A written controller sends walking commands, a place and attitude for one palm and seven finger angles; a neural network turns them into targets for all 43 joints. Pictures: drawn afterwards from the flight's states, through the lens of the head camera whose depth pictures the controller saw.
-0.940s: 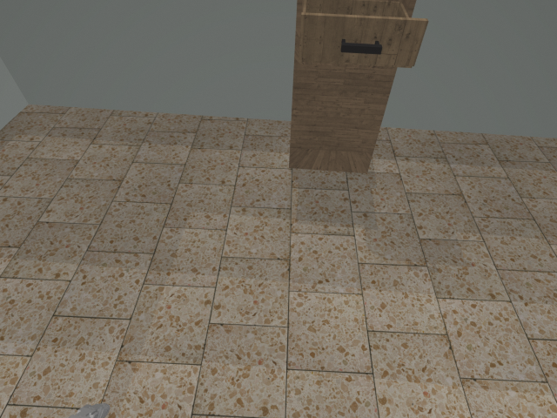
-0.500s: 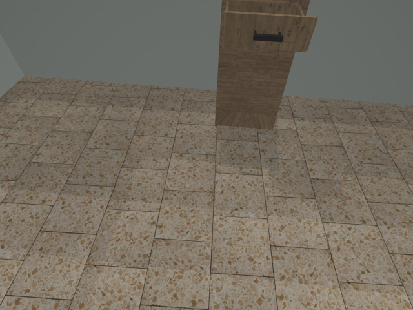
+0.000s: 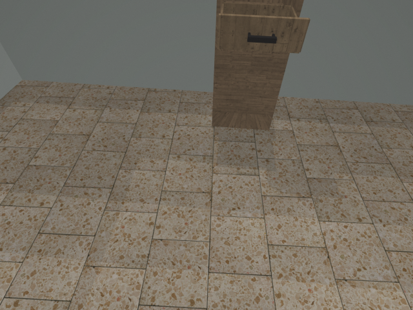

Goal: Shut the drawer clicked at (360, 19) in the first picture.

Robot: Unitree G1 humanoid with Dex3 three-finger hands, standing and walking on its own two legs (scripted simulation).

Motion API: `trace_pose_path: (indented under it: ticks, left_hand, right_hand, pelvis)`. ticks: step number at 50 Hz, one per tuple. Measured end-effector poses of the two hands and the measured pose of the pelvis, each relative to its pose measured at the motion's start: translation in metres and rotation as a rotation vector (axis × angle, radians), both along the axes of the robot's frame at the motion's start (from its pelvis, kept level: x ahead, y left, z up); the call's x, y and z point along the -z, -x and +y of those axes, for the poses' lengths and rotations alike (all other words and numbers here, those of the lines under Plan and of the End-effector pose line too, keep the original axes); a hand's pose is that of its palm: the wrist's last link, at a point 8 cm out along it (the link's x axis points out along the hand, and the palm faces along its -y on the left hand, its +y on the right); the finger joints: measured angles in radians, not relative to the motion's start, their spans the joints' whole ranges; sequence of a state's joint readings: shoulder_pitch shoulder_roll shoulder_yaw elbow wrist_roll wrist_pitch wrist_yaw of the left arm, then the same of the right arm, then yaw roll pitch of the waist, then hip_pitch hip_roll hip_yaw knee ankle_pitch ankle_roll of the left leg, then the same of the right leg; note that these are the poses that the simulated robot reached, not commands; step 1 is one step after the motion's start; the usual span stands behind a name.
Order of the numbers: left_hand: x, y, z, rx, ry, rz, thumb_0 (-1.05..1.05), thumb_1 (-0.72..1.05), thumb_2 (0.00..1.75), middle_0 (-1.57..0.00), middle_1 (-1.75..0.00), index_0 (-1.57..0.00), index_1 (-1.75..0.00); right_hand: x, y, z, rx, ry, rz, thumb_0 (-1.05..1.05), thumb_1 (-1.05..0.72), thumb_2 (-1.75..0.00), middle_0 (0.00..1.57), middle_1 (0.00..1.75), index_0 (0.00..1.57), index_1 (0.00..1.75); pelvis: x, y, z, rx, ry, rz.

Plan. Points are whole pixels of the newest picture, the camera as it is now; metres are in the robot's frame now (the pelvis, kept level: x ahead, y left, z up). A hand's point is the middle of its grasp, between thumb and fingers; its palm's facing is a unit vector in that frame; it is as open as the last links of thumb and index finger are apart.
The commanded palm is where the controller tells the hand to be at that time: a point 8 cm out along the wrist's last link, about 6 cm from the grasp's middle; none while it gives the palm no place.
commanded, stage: look at it before walking up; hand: left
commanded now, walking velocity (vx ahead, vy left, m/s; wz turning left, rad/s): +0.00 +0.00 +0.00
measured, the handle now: (261, 37) +1.17 -0.18 +0.03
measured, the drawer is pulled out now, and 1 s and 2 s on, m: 0.29 0.29 0.29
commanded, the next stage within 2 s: walk to a spot facing it in 0.50 s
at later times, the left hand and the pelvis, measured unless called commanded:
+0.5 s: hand out of the picture +0.07 +0.25 -0.16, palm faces -0.03 -0.94 -0.33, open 7.4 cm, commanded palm none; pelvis +0.00 +0.00 +0.00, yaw +0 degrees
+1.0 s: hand out of the picture +0.05 +0.19 -0.18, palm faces -0.08 -0.97 -0.24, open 7.4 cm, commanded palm none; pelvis +0.03 -0.02 -0.02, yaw -8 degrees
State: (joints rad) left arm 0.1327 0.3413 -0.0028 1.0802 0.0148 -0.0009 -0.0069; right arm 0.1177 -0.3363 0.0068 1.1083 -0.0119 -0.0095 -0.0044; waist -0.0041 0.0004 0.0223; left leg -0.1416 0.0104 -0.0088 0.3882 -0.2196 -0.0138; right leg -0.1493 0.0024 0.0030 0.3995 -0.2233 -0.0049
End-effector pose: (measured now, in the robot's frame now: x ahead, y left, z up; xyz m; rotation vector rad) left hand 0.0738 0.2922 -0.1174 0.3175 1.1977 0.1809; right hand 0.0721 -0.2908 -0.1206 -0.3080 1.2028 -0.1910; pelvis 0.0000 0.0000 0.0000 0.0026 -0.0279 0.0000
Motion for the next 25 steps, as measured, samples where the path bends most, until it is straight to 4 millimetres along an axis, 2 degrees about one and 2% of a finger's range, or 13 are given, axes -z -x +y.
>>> trace_pose_path:
  ticks: [25]
  left_hand:
    - [0.002,0.012,0.001,-0.01,0.003,0.03,0.01,0.91,0.9,-0.2,-0.3,-0.21,-0.3]
  right_hand:
    - [-0.001,0.002,0.002,-0.001,0.001,0.007,0.01,-0.9,-0.9,0.2,0.3,0.2,0.3]
  pelvis:
    - [-0.001,0.001,0.001,0.001,0.001,0.001]
